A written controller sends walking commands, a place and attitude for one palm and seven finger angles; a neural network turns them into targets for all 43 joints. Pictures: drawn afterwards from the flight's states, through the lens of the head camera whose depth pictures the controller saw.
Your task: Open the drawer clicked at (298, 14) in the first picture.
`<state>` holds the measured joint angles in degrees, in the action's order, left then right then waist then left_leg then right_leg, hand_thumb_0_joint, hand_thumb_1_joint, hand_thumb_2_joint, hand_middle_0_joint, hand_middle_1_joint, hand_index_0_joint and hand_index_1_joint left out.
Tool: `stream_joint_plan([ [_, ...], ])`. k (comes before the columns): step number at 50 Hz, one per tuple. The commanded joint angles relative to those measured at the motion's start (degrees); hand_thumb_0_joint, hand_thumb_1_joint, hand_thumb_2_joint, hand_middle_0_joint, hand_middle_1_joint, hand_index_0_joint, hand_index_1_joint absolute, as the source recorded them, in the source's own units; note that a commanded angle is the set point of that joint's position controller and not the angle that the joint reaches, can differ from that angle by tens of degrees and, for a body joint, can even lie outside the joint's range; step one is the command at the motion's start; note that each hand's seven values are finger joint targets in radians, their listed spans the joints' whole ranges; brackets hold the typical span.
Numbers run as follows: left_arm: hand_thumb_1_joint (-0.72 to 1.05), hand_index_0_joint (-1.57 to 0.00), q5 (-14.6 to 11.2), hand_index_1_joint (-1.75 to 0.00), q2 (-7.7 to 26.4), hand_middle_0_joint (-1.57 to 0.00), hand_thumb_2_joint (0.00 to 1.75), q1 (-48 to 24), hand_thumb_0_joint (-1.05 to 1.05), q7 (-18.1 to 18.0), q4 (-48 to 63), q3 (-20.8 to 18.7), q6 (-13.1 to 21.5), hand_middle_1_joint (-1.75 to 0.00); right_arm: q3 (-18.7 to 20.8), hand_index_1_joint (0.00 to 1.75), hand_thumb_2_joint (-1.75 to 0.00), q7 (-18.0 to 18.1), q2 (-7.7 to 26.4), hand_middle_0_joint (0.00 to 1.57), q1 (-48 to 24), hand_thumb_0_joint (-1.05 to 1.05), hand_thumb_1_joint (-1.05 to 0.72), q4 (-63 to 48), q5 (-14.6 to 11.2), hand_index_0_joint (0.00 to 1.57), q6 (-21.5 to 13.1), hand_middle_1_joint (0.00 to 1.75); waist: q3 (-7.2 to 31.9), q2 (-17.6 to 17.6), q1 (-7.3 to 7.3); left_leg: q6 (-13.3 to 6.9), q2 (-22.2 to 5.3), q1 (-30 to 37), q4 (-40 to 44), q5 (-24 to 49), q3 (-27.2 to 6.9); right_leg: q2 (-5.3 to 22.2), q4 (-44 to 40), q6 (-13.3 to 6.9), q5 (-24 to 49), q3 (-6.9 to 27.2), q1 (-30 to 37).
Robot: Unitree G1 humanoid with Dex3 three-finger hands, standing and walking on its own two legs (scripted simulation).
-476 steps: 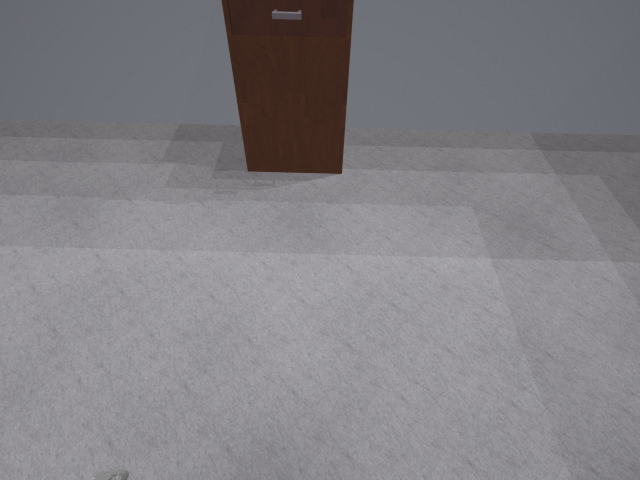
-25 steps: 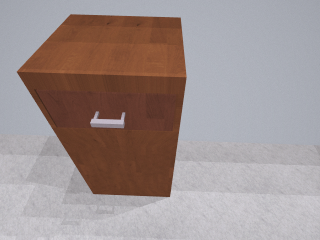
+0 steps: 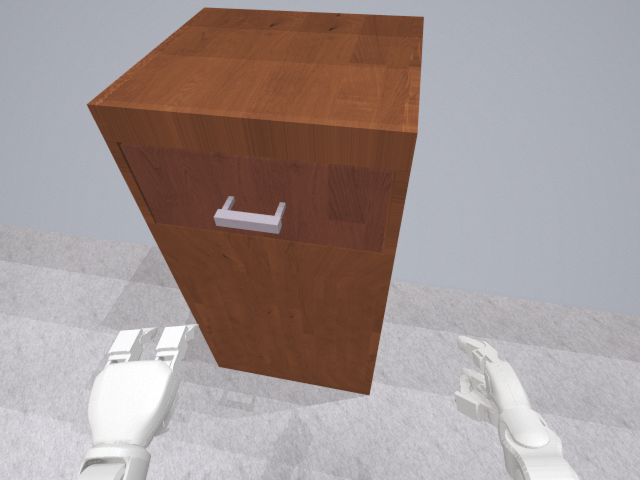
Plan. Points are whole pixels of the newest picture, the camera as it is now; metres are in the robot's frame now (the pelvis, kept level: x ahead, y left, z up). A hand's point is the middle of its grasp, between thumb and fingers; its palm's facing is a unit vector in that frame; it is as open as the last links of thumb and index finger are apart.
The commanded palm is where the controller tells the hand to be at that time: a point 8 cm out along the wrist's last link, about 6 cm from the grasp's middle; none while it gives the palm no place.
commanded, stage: raise the hand with hooked fingers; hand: left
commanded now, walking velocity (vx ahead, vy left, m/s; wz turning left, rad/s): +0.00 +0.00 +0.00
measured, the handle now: (251, 213) +0.49 +0.21 +0.03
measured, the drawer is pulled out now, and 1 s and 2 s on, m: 0.00 0.00 0.00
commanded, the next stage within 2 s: move the hooked fingers above the handle in 1.32 s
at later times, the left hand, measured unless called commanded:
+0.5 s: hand (190, 309) +0.27 +0.22 +0.08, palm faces +0.06 -0.10 -0.99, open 12.4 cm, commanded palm +0.25 +0.22 +0.14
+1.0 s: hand (172, 241) +0.32 +0.24 +0.15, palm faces +0.03 -0.06 -1.00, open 13.8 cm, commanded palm +0.29 +0.24 +0.20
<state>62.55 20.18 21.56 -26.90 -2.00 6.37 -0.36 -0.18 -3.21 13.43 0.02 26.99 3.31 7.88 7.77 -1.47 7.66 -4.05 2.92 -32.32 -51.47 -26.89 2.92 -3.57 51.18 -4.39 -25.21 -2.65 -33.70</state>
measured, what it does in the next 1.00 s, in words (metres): stands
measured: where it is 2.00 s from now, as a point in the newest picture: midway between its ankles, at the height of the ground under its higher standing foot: outside the picture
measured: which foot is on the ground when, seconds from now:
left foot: down 0.00-1.00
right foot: down 0.00-1.00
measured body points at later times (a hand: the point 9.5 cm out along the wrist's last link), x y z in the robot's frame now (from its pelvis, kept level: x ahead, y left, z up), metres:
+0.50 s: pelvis +0.02 -0.02 +0.04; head +0.04 -0.05 +0.48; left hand +0.26 +0.22 +0.13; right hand +0.19 -0.27 -0.08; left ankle -0.01 +0.08 -0.69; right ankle +0.01 -0.07 -0.69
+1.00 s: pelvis +0.01 +0.00 +0.05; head +0.01 -0.03 +0.50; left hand +0.31 +0.24 +0.20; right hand +0.21 -0.20 -0.06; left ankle -0.01 +0.08 -0.69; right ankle +0.01 -0.07 -0.69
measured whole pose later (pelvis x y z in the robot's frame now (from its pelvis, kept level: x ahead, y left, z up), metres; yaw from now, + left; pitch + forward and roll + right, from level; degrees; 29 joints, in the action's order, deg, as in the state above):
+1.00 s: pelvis +0.01 +0.00 +0.05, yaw +0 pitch +1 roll +0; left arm 51.6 28.9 -7.1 -0.5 -3.9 4.5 -0.8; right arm -1.8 0.3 13.5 6.3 34.1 -1.6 10.2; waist 1.3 -5.0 4.5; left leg -3.9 3.8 -10.9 -24.8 -14.7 2.0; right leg -3.4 25.8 -3.8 -13.9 -1.4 -12.7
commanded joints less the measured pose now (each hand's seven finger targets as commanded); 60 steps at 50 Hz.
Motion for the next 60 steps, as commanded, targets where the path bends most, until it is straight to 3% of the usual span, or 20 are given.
stream_joint_plan([
  [1,0.20,-0.25,-3.9,-0.75,4.6,-0.25,0.60,-14.4,0.00,3.5,12.9,-0.6,-0.8,-0.75,1.2,0.30,-0.90,1.9,5.1,0.20,-2.1,0.00,-0.90,-6.5,-0.9,0.20,-1.7,0.30,4.7,2.1,-6.59,1.2,-0.7,10.8,11.1,16.8,-6.4,1.0,-15.1,0.5,15.1,10.3,5.5],
  [3,0.15,-0.25,-4.9,-0.78,6.8,-0.25,0.58,-12.9,0.00,6.5,10.4,-2.5,-1.4,-0.78,0.7,0.30,-0.90,2.5,4.8,0.20,-1.8,0.00,-0.90,-5.9,-1.4,0.20,-1.9,0.30,4.0,6.2,-5.53,1.1,-0.5,8.5,13.4,16.6,-5.2,1.4,-17.2,1.0,17.2,11.4,11.0],
  [6,0.08,-0.26,-4.7,-0.82,10.2,-0.26,0.55,-8.9,0.00,8.6,10.1,-6.5,-0.4,-0.82,0.0,0.30,-0.90,2.6,4.5,0.20,-1.4,0.00,-0.90,-5.3,-1.5,0.20,-2.9,0.30,5.5,4.0,-2.86,1.5,-0.3,8.6,16.0,20.3,-4.5,1.8,-17.6,0.7,23.6,12.4,17.8],
  [9,0.01,-0.26,-4.0,-0.87,13.5,-0.26,0.52,-6.2,0.00,8.4,12.4,-11.0,1.9,-0.87,0.1,0.30,-0.90,2.3,4.7,0.20,-1.9,0.00,-0.90,-4.9,-1.2,0.20,-3.6,0.30,7.8,1.9,-1.01,1.7,-0.2,9.0,17.4,24.6,-4.3,2.2,-17.2,0.6,31.5,13.7,23.0],
  [10,-0.01,-0.27,-4.3,-0.88,12.3,-0.27,0.51,-6.4,0.00,8.1,14.0,-10.2,2.3,-0.88,0.3,0.30,-0.90,2.2,4.5,0.20,-1.8,0.00,-0.90,-4.9,-1.2,0.20,-3.7,0.30,8.1,0.6,-1.26,1.8,0.0,9.2,17.7,24.8,-4.2,2.6,-17.4,0.7,32.8,13.8,23.7],
  [12,-0.06,-0.27,-5.2,-0.92,12.8,-0.27,0.49,-7.5,0.00,7.2,15.1,-11.8,2.8,-0.92,1.0,0.30,-0.90,2.2,4.8,0.20,-1.3,0.00,-0.90,-4.4,-1.3,0.20,-3.8,0.30,8.7,2.5,-1.76,1.5,0.0,9.0,18.2,24.7,-4.1,3.0,-17.8,1.0,35.3,14.0,25.0],
  [14,-0.10,-0.27,-5.4,-0.94,13.4,-0.27,0.47,-9.7,0.00,6.1,15.4,-12.8,2.8,-0.94,1.7,0.30,-0.90,2.4,5.2,0.20,-1.4,0.00,-0.90,-3.7,-1.3,0.20,-3.7,0.30,8.9,3.0,-2.25,1.4,0.2,9.0,18.5,23.9,-4.0,3.3,-18.4,1.2,35.0,14.2,25.1],
  [19,-0.22,-0.28,-6.8,-1.02,13.0,-0.28,0.42,-15.4,0.00,5.7,15.8,-11.1,1.6,-1.02,3.2,0.30,-0.90,2.7,6.2,0.20,-1.1,0.00,-0.90,-2.6,-2.2,0.20,-3.6,0.30,10.5,2.3,-3.52,1.1,0.4,11.5,19.4,23.6,-3.5,3.7,-19.5,1.6,33.3,13.3,25.1],
  [23,-0.31,-0.29,-7.7,-1.08,13.7,-0.29,0.38,-18.9,0.00,8.4,14.0,-9.5,-0.3,-1.08,3.3,0.30,-0.90,3.3,6.6,0.20,-1.4,0.00,-0.90,-2.1,-3.1,0.20,-3.2,0.30,8.7,3.9,-3.42,0.9,0.5,12.3,21.5,22.7,-3.0,4.2,-21.7,2.2,31.6,13.0,26.3],
  [27,-0.41,-0.29,-8.0,-1.14,15.7,-0.29,0.34,-23.5,0.00,11.6,13.3,-9.6,-1.4,-1.14,2.7,0.30,-0.90,3.9,6.5,0.20,-2.0,0.00,-0.90,-1.9,-3.7,0.20,-2.7,0.30,6.2,3.0,-3.23,0.8,0.4,14.3,23.7,22.8,-2.9,4.0,-23.9,2.2,28.5,12.3,26.8],
  [30,-0.48,-0.30,-7.9,-1.18,17.2,-0.30,0.31,-26.6,0.00,13.3,13.7,-10.4,-1.8,-1.18,2.3,0.30,-0.90,3.8,6.3,0.20,-2.2,0.00,-0.90,-2.0,-3.9,0.20,-2.2,0.30,6.2,0.1,-2.84,0.9,0.3,16.4,24.9,24.8,-2.9,3.7,-24.5,1.8,28.4,11.4,27.8],
  [35,-0.50,-0.30,-8.7,-1.20,17.7,-0.30,0.30,-32.6,0.00,16.4,12.4,-9.8,-2.8,-1.20,1.7,0.30,-0.90,3.6,6.1,0.20,-2.3,0.00,-0.90,-1.9,-4.3,0.20,-1.4,0.30,5.3,0.4,-3.28,1.0,0.0,18.6,26.6,26.4,-2.7,3.3,-26.0,1.7,28.2,9.9,28.2],
  [39,-0.50,-0.30,-9.6,-1.20,18.1,-0.30,0.30,-38.6,0.00,19.7,9.2,-8.8,-3.6,-1.20,1.1,0.30,-0.90,3.9,6.2,0.20,-2.2,0.00,-0.90,-1.9,-4.8,0.20,-0.6,0.30,2.9,1.4,-4.16,1.1,-0.3,19.3,28.0,24.0,-2.6,3.0,-27.9,1.8,23.2,8.6,26.8],
  [42,-0.50,-0.30,-9.8,-1.20,19.1,-0.30,0.30,-42.8,0.00,22.0,9.4,-8.4,-2.8,-1.20,0.9,0.30,-0.90,4.1,6.2,0.20,-1.9,0.00,-0.90,-1.9,-4.7,0.20,-0.5,0.30,4.4,2.0,-4.19,0.8,-0.3,20.5,28.3,24.4,-2.6,3.1,-28.5,2.0,23.2,7.9,27.8],
  [44,-0.50,-0.30,-10.2,-1.20,21.2,-0.30,0.30,-45.2,0.00,22.9,10.8,-9.8,-1.5,-1.20,0.8,0.30,-0.90,4.2,6.3,0.20,-1.9,0.00,-0.90,-2.2,-4.8,0.20,-0.5,0.30,6.6,-0.8,-3.99,1.0,-0.3,21.8,28.6,25.7,-3.2,3.3,-28.3,1.7,24.0,7.5,29.3],
  [46,-0.50,-0.30,-10.6,-1.20,21.4,-0.30,0.30,-46.6,0.00,23.8,9.5,-9.9,-0.5,-1.20,0.8,0.30,-0.90,4.1,6.2,0.20,-1.3,0.00,-0.90,-1.7,-4.9,0.20,-0.5,0.30,5.8,-0.8,-4.23,1.2,-0.7,22.3,28.9,27.0,-3.7,3.1,-28.5,1.5,24.2,6.4,28.3],
  [49,-0.50,-0.30,-11.6,-1.20,21.0,-0.30,0.30,-40.7,0.00,25.0,6.7,-11.2,0.2,-1.20,1.1,0.30,-0.90,3.4,6.7,0.20,-0.4,0.00,-0.90,-1.9,-5.2,0.20,-0.3,0.30,5.0,0.4,-3.34,1.6,-1.0,21.8,29.5,28.9,-3.9,2.8,-28.6,1.3,25.1,5.8,28.4],
  [51,-0.50,-0.30,-12.3,-1.20,20.0,-0.30,0.30,-39.9,0.00,25.6,7.2,-10.4,0.9,-1.20,1.3,0.30,-0.90,3.1,6.8,0.20,0.0,0.00,-0.90,-2.1,-5.2,0.20,0.0,0.30,4.1,1.7,-3.54,1.6,-1.1,21.3,29.6,29.5,-3.8,2.9,-28.7,1.4,25.7,5.5,28.0],
  [59,-0.50,-0.30,-12.1,-1.20,23.4,-0.30,0.30,-42.0,0.00,22.4,12.8,-14.0,4.8,-1.20,2.4,0.30,-0.90,2.6,7.5,0.20,1.7,0.00,-0.90,-2.0,-5.0,0.20,-0.5,0.30,8.4,-1.6,-3.15,2.7,-2.0,24.5,29.2,33.6,-5.4,2.5,-27.6,1.0,24.3,4.9,26.5],
  [60,-0.50,-0.30,-11.9,-1.20,22.7,-0.30,0.30,-42.4,0.00,22.0,12.5,-13.3,4.9,-1.20,2.5,0.30,-0.90,2.6,7.3,0.20,1.8,0.00,-0.90,-1.9,-5.1,0.20,-0.7,0.30,8.6,-2.0,-3.25,2.7,-2.0,24.6,28.8,34.0,-5.4,2.7,-27.4,1.1,24.2,4.6,26.0],
])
